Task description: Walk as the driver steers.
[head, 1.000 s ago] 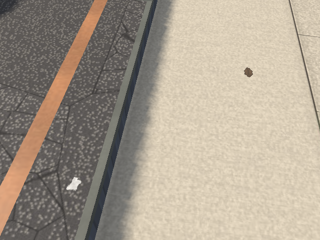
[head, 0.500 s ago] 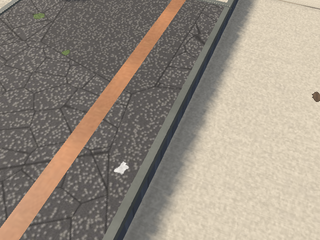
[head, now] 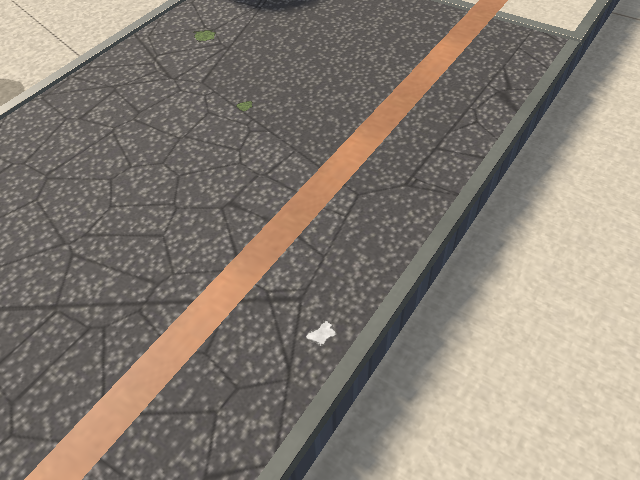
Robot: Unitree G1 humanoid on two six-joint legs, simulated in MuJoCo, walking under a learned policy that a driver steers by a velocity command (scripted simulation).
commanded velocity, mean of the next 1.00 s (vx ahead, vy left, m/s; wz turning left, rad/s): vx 0.01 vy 0.00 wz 0.02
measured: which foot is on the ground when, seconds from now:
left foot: down 0.00-1.00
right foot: down 0.00-1.00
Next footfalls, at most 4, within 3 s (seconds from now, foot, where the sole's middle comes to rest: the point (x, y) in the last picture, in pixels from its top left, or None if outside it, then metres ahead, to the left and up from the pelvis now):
1.64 right None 0.42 -0.12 -0.89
2.10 left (306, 371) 0.74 0.09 -0.77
2.70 right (425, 311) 0.92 -0.20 -0.80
2.96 left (351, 325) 0.86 -0.01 -0.77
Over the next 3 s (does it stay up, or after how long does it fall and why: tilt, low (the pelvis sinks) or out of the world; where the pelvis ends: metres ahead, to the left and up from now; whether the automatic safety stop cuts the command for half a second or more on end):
stays up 0.82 -0.12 -0.12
